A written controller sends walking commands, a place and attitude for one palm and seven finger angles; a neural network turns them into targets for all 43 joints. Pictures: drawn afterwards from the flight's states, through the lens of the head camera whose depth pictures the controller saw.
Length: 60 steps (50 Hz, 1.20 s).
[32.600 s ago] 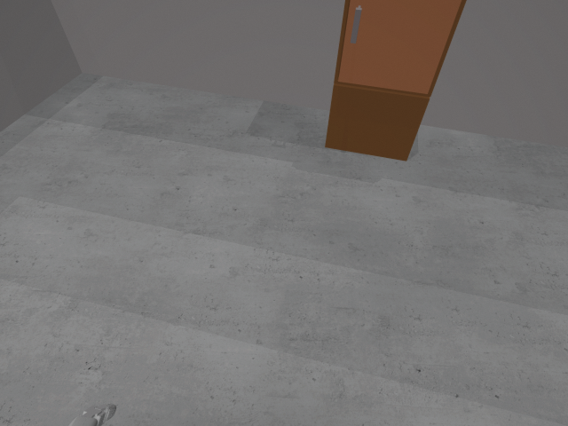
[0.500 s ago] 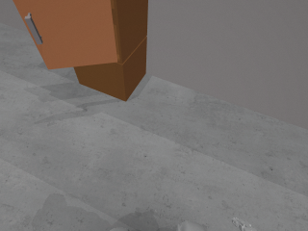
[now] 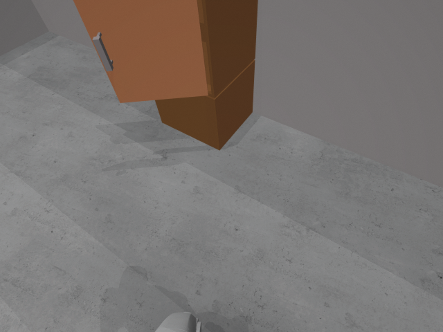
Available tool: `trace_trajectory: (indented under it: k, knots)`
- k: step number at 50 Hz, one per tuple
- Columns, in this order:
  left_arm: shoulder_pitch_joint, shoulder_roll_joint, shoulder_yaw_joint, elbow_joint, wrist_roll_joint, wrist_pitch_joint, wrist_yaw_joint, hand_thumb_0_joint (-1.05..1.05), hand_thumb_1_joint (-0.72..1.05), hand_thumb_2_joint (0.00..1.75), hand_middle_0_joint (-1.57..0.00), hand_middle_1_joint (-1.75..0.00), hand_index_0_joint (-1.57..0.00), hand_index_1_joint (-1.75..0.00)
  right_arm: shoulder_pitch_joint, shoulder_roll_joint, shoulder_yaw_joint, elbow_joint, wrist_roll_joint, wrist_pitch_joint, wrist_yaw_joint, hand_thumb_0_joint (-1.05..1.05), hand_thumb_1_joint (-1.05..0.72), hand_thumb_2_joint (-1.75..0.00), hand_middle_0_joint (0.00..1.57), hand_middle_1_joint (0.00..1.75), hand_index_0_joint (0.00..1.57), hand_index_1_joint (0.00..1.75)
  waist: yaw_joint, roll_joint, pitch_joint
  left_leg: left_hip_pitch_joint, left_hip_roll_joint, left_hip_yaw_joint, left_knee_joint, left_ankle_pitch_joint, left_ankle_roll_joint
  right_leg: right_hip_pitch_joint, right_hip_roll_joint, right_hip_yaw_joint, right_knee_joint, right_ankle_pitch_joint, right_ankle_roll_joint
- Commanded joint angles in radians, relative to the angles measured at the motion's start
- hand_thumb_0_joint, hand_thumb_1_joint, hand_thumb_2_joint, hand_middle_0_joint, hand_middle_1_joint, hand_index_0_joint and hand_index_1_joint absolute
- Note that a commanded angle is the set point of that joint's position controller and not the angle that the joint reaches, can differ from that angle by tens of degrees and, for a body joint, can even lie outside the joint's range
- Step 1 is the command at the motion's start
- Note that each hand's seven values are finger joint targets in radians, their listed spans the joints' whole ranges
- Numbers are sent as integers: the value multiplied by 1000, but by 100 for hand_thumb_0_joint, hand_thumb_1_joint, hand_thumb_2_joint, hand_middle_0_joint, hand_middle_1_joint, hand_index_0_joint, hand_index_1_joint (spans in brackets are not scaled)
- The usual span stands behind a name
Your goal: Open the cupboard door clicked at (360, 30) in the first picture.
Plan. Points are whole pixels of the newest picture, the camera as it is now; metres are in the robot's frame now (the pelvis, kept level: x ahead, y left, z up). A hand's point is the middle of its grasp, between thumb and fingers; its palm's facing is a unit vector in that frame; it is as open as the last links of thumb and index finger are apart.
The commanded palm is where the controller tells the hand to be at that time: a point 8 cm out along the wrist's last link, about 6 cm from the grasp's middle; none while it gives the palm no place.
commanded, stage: take the last steps up to it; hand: left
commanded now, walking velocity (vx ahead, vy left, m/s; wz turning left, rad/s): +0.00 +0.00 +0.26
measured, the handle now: (104, 51) +1.07 +0.51 -0.08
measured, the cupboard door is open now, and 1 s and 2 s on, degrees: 38 38 38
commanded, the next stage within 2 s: come to a stop and stand still in 1.74 s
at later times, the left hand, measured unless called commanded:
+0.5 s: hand out of the picture +0.07 +0.25 -0.17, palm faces +0.19 -0.96 -0.20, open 7.4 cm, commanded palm none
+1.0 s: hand (134, 286) +0.22 +0.21 -0.15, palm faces +0.24 -0.94 -0.26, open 7.1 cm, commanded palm none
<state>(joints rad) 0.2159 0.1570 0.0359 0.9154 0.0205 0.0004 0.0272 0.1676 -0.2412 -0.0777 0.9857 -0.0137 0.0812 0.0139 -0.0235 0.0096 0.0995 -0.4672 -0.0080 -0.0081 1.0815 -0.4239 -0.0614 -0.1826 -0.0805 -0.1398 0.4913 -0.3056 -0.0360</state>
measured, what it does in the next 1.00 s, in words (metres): walks ahead: left foot, then right foot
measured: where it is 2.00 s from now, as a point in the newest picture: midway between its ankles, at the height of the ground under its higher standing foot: (193, 253)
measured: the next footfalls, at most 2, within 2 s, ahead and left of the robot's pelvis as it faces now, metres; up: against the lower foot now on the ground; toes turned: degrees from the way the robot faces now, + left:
left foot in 0.24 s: +0.02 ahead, +0.12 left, +0.00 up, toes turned +10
right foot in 0.72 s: +0.26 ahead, -0.04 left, +0.00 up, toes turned +0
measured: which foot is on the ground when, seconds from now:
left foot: up 0.00-0.22, down 0.24-0.72, up 0.74-1.00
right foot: down 0.00-0.24, up 0.26-0.70, down 0.72-1.00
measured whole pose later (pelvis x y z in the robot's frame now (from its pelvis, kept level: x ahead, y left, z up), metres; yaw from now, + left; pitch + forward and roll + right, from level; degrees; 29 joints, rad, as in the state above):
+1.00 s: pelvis +0.22 +0.02 +0.01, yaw +10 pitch -1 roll +3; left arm 0.26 0.15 0.06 1.04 0.01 -0.09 0.02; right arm 0.27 -0.18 -0.06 1.09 -0.03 0.01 0.01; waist -0.01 0.02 0.04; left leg -0.58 0.09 0.00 1.05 -0.15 -0.04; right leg -0.12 -0.03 -0.17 0.34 -0.21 -0.07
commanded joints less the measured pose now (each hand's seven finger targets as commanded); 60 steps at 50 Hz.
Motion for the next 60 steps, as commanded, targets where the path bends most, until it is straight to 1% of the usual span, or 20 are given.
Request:
trace_trajectory:
  k: [1,4,7,10,11,12,13,18,21,30,32,34,35,36,37,40,42,44,50,60]
  knots:
    - [97,198,52,-23,6,-25,9,0,90,90,-20,-30,-20,-30,-73,-21,7,-70,3,-35,-4,0,-90,-90,20,30,20,30,63,-185,-121,-28,5,37,-180,-32,1,191,-230,138,-110,650,-94]
    - [130,215,55,7,8,-25,6,0,90,90,-20,-30,-20,-30,-89,-11,19,-68,5,-46,-7,0,-90,-90,20,30,20,30,80,-196,-128,30,-5,65,-306,-43,16,204,-251,155,-96,676,-107]
    - [125,226,63,24,9,-28,-1,0,90,90,-20,-30,-20,-30,-72,-22,21,-62,2,-58,-5,0,-90,-90,20,30,20,30,72,-198,-110,88,1,82,-408,-15,29,164,-285,181,-119,451,-103]
    - [59,229,71,26,4,-23,-14,0,90,90,-20,-30,-20,-30,23,-48,15,-36,-4,-73,-3,0,-90,-90,20,30,20,30,7,-139,-86,327,1,99,-622,94,59,-49,-255,120,-57,72,-46]
    - [38,200,67,10,-3,-16,-22,0,90,90,-20,-30,-20,-30,94,-103,3,-21,-9,-82,-7,0,-90,-90,20,30,20,30,-33,17,-94,458,75,-40,-712,54,116,-205,-175,45,96,-69,2]
    - [12,134,54,-24,-9,-13,-33,0,90,90,-20,-30,-20,-30,180,-203,-22,-7,-26,-83,-13,0,-90,-90,20,30,20,30,-70,325,-96,575,320,-399,-803,58,239,-442,-15,-71,393,-303,64]
    - [-87,133,39,-60,5,-11,-28,0,90,90,-20,-30,-20,-30,244,-210,-20,12,-20,-75,-24,0,-90,-90,20,30,20,30,-98,256,-69,534,393,-456,-857,104,327,-526,-6,30,566,-345,50]
    - [-16,134,43,16,10,-6,-46,0,90,90,-20,-30,-20,-30,125,-95,26,-32,-7,-115,-39,0,-90,-90,20,30,20,30,16,100,-19,371,229,-228,-900,213,247,-470,-40,114,693,-27,48]
    - [3,124,37,31,9,-7,-45,0,90,90,-20,-30,-20,-30,175,-91,27,-10,-2,-133,-39,0,-90,-90,20,30,20,30,27,44,-44,420,207,-161,-898,369,256,-474,-35,98,661,32,62]
    - [-183,80,11,-34,2,-29,-47,0,90,90,-20,-30,-20,-30,335,-57,38,84,-12,-143,-42,0,-90,-90,20,30,20,30,-24,86,-1,495,222,-105,-844,605,273,-403,-4,39,260,5,47]
    - [-167,75,13,-30,1,-33,-48,0,90,90,-20,-30,-20,-30,335,-58,40,101,-14,-142,-41,0,-90,-90,20,30,20,30,-7,91,1,442,219,-84,-811,613,256,-287,21,23,183,20,32]
    - [-7,98,26,19,2,-43,-47,0,90,90,-20,-30,-20,-30,314,-67,39,108,-6,-141,-42,0,-90,-90,20,30,20,30,72,31,-63,367,166,-37,-637,663,212,-26,61,4,63,109,15]
    - [157,155,46,66,5,-56,-40,0,90,90,-20,-30,-20,-30,292,-59,35,102,5,-147,-36,0,-90,-90,20,30,20,30,143,-52,-147,225,114,-5,-439,578,174,242,1,101,12,133,-11]
    - [304,257,76,108,12,-62,-28,0,90,90,-20,-30,-20,-30,315,-16,37,74,17,-154,-29,0,-90,-90,20,30,20,30,181,-282,-249,-39,-25,73,-148,167,114,494,-290,492,-85,124,-114]
    - [328,293,79,117,-6,-56,-25,0,90,90,-20,-30,-20,-30,293,-33,32,59,11,-146,-31,0,-90,-90,20,30,20,30,162,-287,-255,-112,-42,11,119,-155,100,433,-452,702,-230,122,-186]
    - [83,133,40,65,-10,-54,-11,0,90,90,-20,-30,-20,-30,188,10,21,78,-4,-115,-21,0,-90,-90,20,30,20,30,62,-84,17,-120,93,-60,164,106,86,-4,-333,434,-325,-86,-102]
    - [74,71,20,72,-8,-73,-16,0,90,90,-20,-30,-20,-30,238,63,31,104,-11,-91,-11,0,-90,-90,20,30,20,30,23,-121,26,-64,99,-31,113,206,60,-102,-240,245,-346,60,-49]
    - [112,63,17,96,-9,-84,-18,0,90,90,-20,-30,-20,-30,260,67,30,116,-12,-82,-7,0,-90,-90,20,30,20,30,18,-152,-23,-64,98,-3,49,245,40,-47,-203,170,-342,180,-36]
    - [200,77,22,147,-7,-103,-15,0,90,90,-20,-30,-20,-30,133,61,18,67,-8,-76,4,0,-90,-90,20,30,20,30,43,-130,-46,-187,104,20,-69,309,8,128,-206,114,-306,498,-27]
    - [290,113,21,215,6,-92,-6,0,90,90,-20,-30,-20,-30,-133,29,24,-34,-7,-94,27,0,-90,-90,20,30,20,30,87,-161,50,-165,87,77,-362,254,34,190,-280,123,-300,421,-89]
